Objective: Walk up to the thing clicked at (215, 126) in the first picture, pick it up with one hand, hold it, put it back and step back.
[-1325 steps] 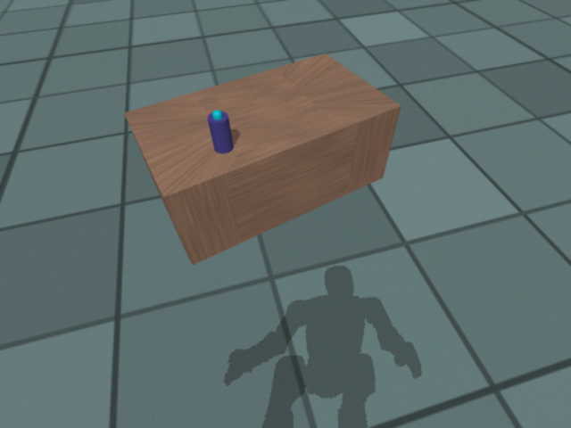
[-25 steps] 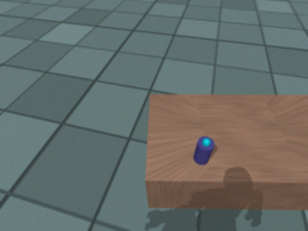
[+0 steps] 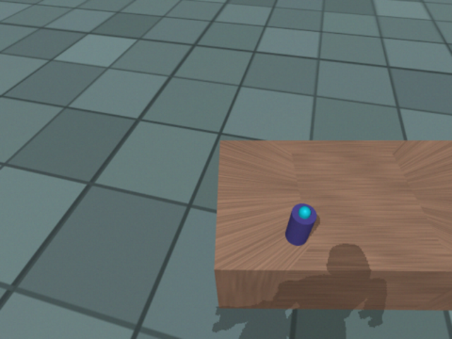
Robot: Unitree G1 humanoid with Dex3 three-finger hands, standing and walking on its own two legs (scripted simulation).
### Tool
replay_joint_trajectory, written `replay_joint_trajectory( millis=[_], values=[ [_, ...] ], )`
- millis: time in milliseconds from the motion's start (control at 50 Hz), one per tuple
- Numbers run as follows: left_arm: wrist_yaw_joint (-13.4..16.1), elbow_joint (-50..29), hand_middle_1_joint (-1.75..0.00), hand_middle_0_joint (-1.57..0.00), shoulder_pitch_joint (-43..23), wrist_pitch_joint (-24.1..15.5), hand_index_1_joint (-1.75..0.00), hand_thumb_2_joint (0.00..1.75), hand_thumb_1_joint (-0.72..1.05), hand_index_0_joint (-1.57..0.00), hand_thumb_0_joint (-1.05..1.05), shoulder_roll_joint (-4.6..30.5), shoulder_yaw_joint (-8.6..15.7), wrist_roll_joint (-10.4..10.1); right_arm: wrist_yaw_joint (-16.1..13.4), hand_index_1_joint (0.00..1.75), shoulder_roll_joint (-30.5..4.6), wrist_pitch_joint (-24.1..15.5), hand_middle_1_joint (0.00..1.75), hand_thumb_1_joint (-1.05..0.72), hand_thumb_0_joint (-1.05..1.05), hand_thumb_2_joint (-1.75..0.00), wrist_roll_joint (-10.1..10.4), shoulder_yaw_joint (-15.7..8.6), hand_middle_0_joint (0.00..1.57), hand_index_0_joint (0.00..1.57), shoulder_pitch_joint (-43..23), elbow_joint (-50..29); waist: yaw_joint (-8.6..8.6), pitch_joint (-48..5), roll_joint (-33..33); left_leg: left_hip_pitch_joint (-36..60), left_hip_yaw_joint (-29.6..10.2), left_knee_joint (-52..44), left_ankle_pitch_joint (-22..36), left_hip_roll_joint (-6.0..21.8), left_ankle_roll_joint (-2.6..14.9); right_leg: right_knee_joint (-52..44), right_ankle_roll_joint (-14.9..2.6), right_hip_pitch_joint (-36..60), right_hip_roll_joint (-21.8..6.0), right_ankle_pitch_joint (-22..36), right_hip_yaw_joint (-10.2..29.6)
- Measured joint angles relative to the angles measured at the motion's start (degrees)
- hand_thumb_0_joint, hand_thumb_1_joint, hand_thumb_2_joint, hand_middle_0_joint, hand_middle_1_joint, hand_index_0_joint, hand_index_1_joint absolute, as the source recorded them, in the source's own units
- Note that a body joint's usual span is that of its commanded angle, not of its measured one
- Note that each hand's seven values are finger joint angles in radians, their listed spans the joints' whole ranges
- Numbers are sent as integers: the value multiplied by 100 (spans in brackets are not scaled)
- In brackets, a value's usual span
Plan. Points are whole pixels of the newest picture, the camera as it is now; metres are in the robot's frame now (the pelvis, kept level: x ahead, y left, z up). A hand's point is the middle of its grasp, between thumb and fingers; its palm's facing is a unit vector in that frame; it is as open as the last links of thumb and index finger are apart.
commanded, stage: stand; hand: right
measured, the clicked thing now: (300, 223) +0.48 -0.21 -0.28
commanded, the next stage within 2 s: step back in 0.74 s
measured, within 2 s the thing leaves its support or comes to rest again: neither
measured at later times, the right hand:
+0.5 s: hand out of the picture +0.06 -0.25 -0.16, palm faces -0.03 +0.94 -0.34, open 7.4 cm
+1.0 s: hand out of the picture +0.05 -0.27 -0.17, palm faces -0.04 +0.92 -0.39, open 7.4 cm
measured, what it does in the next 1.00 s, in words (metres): stands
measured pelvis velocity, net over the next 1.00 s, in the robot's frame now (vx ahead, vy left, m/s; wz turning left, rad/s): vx -0.04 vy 0.01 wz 0.01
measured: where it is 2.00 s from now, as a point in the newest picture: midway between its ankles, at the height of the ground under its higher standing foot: outside the picture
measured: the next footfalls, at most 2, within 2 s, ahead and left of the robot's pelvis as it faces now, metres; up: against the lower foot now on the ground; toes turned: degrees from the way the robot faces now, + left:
left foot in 1.14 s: -0.06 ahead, +0.14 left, +0.00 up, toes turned +0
right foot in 1.54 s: -0.11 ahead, -0.07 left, +0.00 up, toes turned +1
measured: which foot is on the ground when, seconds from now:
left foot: down 0.00-0.94, up 0.96-1.00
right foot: down 0.00-1.00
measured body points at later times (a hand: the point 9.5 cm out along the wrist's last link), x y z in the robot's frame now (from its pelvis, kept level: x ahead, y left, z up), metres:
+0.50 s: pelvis +0.00 +0.00 +0.00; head +0.01 +0.00 +0.45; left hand +0.07 +0.30 -0.14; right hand +0.07 -0.30 -0.13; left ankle -0.02 +0.13 -0.75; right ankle +0.01 -0.13 -0.75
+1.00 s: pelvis -0.04 +0.01 -0.02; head +0.03 +0.01 +0.43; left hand +0.06 +0.32 -0.15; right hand +0.06 -0.32 -0.14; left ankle -0.04 +0.12 -0.73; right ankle +0.01 -0.13 -0.75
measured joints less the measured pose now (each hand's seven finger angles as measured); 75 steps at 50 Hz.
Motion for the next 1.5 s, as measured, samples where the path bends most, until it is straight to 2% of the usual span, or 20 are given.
replay_joint_trajectory(
  millis=[740, 900, 960, 1020, 1060, 1100, 1120, 1140, 1160, 1200, 1240, 1280, 1340, 1420, 1500],
  values=[
    [-29, -91, -30, -21, 80, 10, -30, 90, 91, -20, 0, 44, 6, -18, 32, 30, -20, 4, 30, -90, 0, -90, 5, -1, 20, 20, 39, -29, 2, -4, 24, 7, -25, -66, 54, -12, -2, -49, -4, 10, -13, 34, -25],
    [3, -623, -30, -21, -100, 135, -30, 90, 91, -20, 0, 188, 314, -75, 91, 30, -179, 176, 30, -90, 0, -90, 81, -199, 20, 20, -257, -476, -28, 532, 39, -796, -61, 945, -240, 9, 44, 827, -60, -726, 2, -191, -34],
    [3, -811, -30, -21, -168, 188, -30, 90, 91, -20, 0, 198, 346, -36, 87, 30, -313, 259, 30, -90, 0, -90, 82, -269, 20, 20, -316, -650, -49, 674, 123, -1186, -137, 1556, -409, -7, 161, 1107, -70, -967, 11, -246, -69],
    [8, -1004, -30, -21, -242, 223, -30, 90, 91, -20, 0, 176, 368, 62, 84, 30, -412, 351, 30, -90, 0, -90, 60, -336, 20, 20, -314, -819, -20, 778, 68, -1574, -222, 2804, -1407, -302, 279, 1342, -58, -1194, -115, -261, 19],
    [19, -1129, -30, -21, -293, 260, -30, 90, 91, -20, 0, 190, 374, 102, 104, 30, -432, 355, 30, -91, 0, -90, 89, -355, 20, 20, -218, -939, -49, 758, 3, -1655, -248, 3227, -1694, -405, 362, 1453, -17, -1356, -212, -251, 41],
    [40, -1252, -30, -21, -368, 297, -30, 90, 90, -20, 0, 233, 369, 130, 114, 30, -424, 318, 30, -91, 0, -90, 108, -357, 20, 20, -69, -1024, -89, 698, -77, -1495, -244, 2998, -1560, -371, 391, 1618, 78, -1543, -294, -271, 45],
    [45, -1322, -30, -21, -406, 316, -30, 90, 90, -20, 0, 258, 364, 120, 113, 30, -423, 291, 30, -91, 0, -90, 95, -356, 20, 20, 12, -1052, -117, 667, -106, -1324, -234, 2610, -1271, -317, 375, 1747, 133, -1648, -326, -307, 39],
    [44, -1397, -30, -21, -450, 341, -30, 90, 90, -20, 0, 279, 357, 95, 103, 30, -428, 258, 30, -91, 0, -90, 60, -364, 20, 20, 95, -1070, -146, 640, -119, -1151, -253, 2208, -1158, -283, 282, 1924, 156, -1771, -351, -366, 28],
    [51, -1454, -30, -21, -535, 367, -30, 90, 90, -20, 0, 323, 367, 58, 80, 30, -366, 238, 30, -91, 0, -90, 6, -385, 20, 20, 124, -1051, -142, 701, -238, -1132, -217, 2190, -1268, -363, 261, 2173, 63, -1885, -369, -457, 175],
    [110, -1548, -30, -21, -623, 416, -30, 90, 91, -20, 0, 371, 409, 21, 72, 30, -218, 243, 30, -91, 0, -90, -81, -355, 20, 20, 189, -1033, -97, 813, -387, -1139, -139, 2260, -1248, -404, 311, 2885, -88, -2047, -10, -1415, 688],
    [160, -1572, -30, -21, -593, 434, -30, 90, 91, -20, 0, 361, 417, 21, 72, 30, -112, 256, 30, -90, 0, -90, -105, -305, 20, 20, 290, -1064, -176, 783, -345, -1159, -206, 2150, -1110, -321, 347, 3703, -136, -2179, 467, -2040, 907],
    [166, -1569, -30, -21, -541, 453, -30, 90, 91, -20, 0, 344, 406, -11, 33, 30, -37, 263, 30, -90, 0, -90, -149, -276, 20, 20, 362, -1095, -215, 727, -310, -1139, -230, 1875, -901, -269, 365, 4375, -161, -2259, 757, -2048, 969],
    [135, -1641, -30, -21, -383, 432, -30, 90, 91, -20, 0, 313, 396, -30, -44, 30, -14, 254, 30, -90, 0, -90, -131, -274, 21, 21, 340, -1178, -159, 717, -279, -1131, -110, 1556, -654, -245, 387, 4763, -122, -2198, 846, -1784, 943],
    [106, -1667, -30, -21, -159, 422, -30, 90, 91, -20, 0, 281, 398, 7, -119, 30, -40, 200, 30, -90, 0, -90, -66, -304, 21, 21, 215, -1394, -131, 819, -194, -1183, 52, 1535, -549, -245, 424, 4040, 14, -1714, 661, -1759, 817],
    [72, -1658, -30, -21, -12, 406, -30, 90, 91, -20, 0, 274, 421, 27, -111, 30, -87, 190, 30, -90, 0, -90, -37, -286, 21, 21, 100, -1570, -102, 868, -135, -1338, 224, 1788, -580, -252, 413, 2718, -42, -1172, 377, -1624, 580]
  ],
)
